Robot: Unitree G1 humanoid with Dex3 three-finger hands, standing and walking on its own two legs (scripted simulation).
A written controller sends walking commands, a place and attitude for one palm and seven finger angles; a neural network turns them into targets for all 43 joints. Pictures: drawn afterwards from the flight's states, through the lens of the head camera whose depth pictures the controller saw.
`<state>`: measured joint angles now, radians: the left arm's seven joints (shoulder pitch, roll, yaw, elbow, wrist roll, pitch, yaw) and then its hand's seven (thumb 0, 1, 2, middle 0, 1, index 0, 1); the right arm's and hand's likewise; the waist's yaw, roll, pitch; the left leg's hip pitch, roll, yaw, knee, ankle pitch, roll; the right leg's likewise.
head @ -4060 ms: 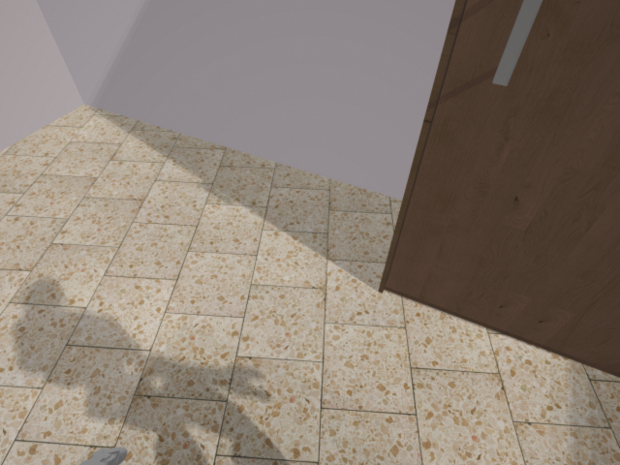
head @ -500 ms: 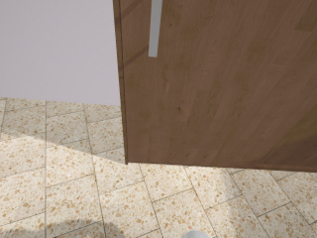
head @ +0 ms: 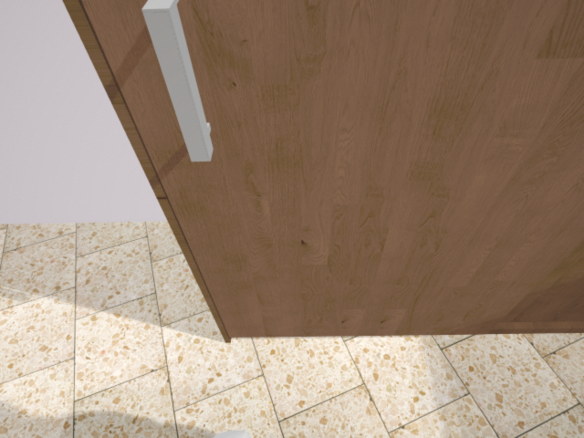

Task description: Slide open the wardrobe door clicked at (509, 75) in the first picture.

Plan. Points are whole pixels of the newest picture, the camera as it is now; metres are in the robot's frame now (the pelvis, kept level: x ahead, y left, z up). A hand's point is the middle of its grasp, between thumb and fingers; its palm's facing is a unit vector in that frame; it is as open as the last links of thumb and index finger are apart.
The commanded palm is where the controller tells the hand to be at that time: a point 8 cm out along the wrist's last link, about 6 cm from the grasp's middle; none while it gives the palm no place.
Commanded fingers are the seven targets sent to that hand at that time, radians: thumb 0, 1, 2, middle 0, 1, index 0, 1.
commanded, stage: come to a stop and stand still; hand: left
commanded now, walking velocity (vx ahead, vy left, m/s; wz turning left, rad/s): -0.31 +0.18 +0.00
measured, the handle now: (188, 82) +0.49 +0.15 +0.24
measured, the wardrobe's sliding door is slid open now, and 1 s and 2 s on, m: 0.00 0.00 0.00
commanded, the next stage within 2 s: look again from close up in 1.58 s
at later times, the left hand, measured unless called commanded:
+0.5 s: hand out of the picture +0.00 +0.26 -0.18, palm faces +0.05 -0.98 -0.19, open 7.4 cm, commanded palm none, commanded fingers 0.00 0.90 0.90 -0.20 -0.30 -0.20 -0.30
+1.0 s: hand out of the picture -0.07 +0.17 -0.16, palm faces +0.07 -0.98 -0.17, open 7.4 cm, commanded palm none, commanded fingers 0.00 0.90 0.90 -0.20 -0.30 -0.20 -0.30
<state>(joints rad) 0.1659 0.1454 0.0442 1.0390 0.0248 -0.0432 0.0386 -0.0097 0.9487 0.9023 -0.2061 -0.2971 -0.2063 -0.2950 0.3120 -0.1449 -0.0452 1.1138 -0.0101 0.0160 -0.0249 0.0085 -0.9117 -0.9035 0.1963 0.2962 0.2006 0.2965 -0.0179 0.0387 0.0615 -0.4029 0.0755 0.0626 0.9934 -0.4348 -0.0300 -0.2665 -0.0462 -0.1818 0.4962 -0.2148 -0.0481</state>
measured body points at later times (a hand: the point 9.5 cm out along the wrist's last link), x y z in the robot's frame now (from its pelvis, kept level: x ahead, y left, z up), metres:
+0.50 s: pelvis -0.02 +0.06 +0.01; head +0.01 +0.10 +0.45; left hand +0.00 +0.31 -0.17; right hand +0.07 -0.17 -0.13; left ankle +0.04 +0.15 -0.74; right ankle -0.07 -0.10 -0.66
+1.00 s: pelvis -0.05 +0.02 +0.01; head -0.05 +0.00 +0.46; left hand -0.08 +0.22 -0.14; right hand -0.10 -0.21 -0.16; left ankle -0.05 +0.15 -0.70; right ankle -0.10 -0.09 -0.74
